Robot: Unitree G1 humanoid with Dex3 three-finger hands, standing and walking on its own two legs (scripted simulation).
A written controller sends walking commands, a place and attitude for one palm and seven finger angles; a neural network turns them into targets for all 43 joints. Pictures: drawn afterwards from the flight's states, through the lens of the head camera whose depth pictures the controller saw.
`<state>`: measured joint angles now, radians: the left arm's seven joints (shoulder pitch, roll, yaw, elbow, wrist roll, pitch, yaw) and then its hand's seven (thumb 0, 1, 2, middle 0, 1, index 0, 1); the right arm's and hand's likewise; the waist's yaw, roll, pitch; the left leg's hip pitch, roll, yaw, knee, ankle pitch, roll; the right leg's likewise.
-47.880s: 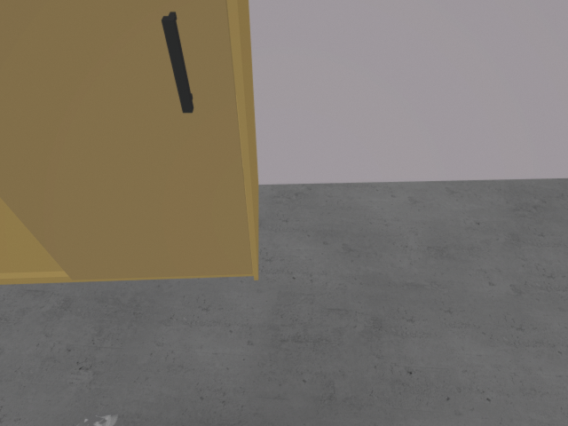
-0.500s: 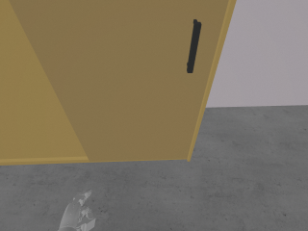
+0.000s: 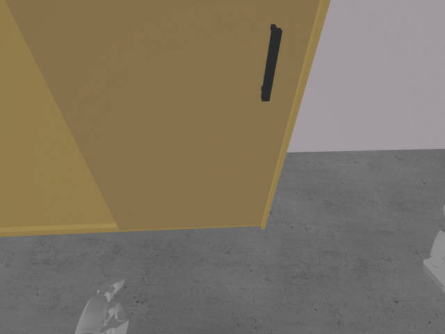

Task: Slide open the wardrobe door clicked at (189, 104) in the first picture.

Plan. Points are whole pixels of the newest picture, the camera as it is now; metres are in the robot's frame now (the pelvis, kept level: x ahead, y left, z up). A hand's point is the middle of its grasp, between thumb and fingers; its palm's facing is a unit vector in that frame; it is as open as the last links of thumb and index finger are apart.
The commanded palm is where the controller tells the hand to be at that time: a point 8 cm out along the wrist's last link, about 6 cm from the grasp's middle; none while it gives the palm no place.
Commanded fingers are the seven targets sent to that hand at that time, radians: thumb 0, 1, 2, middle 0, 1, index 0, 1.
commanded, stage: let the arm hang, fingers relaxed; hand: right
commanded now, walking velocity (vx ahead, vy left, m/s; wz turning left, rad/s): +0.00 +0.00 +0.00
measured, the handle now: (269, 64) +0.73 -0.08 +0.14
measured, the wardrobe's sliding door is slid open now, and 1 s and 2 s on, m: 0.00 0.00 0.00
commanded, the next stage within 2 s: look to check the result in 1.06 s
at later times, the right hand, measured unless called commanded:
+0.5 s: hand out of the picture -0.06 -0.19 -0.17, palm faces +0.00 +0.98 -0.19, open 7.2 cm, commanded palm none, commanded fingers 0.00 -0.90 -0.90 0.20 0.30 0.20 0.30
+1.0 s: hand out of the picture +0.01 -0.16 -0.17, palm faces +0.01 +0.99 -0.17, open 7.3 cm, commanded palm none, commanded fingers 0.00 -0.90 -0.90 0.20 0.30 0.20 0.30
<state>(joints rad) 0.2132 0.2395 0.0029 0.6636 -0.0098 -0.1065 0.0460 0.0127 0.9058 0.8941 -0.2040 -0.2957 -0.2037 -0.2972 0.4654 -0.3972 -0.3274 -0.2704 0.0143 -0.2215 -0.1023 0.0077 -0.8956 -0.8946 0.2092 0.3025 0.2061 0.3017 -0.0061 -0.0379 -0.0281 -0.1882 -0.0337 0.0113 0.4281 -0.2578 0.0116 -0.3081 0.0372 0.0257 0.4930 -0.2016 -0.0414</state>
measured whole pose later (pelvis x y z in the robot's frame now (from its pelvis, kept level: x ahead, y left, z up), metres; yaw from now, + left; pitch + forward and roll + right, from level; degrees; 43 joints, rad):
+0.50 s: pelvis -0.01 +0.00 +0.00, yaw +0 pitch +0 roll +1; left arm 0.33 0.18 -0.02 1.07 0.01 0.03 0.03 0.01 0.91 0.89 -0.20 -0.30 -0.20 -0.30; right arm 0.36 -0.21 0.00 1.10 -0.01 0.03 -0.02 0.00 -0.95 -0.89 0.20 0.30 0.20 0.30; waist 0.00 0.01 0.05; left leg -0.17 -0.02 0.01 0.41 -0.25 0.01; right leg -0.27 0.05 0.03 0.44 -0.17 -0.05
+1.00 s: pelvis +0.01 +0.00 +0.00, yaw +1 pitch -1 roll +0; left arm 0.31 0.15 -0.02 1.09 0.02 0.00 0.04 0.01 0.92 0.89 -0.20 -0.30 -0.20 -0.30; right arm 0.30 -0.14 0.00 1.10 -0.02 0.00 -0.03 0.01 -0.93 -0.89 0.20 0.30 0.20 0.30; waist 0.01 0.01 0.00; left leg -0.14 -0.01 -0.01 0.41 -0.27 0.01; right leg -0.22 0.06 0.00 0.41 -0.18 -0.05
